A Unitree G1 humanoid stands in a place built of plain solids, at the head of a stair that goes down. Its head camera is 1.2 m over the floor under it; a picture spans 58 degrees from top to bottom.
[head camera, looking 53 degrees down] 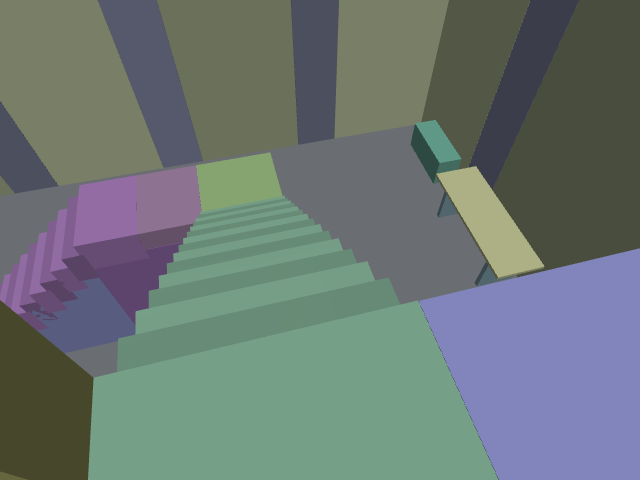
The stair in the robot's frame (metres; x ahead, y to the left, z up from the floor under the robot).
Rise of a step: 0.18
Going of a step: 0.20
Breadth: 0.97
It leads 15 degrees to the left of straight ahead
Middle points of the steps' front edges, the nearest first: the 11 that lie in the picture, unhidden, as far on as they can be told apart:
0.54 0.16 0.00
0.74 0.21 -0.18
0.94 0.27 -0.36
1.13 0.32 -0.53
1.33 0.37 -0.71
1.53 0.42 -0.89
1.72 0.47 -1.07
1.92 0.52 -1.25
2.12 0.57 -1.43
2.32 0.62 -1.60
2.51 0.68 -1.78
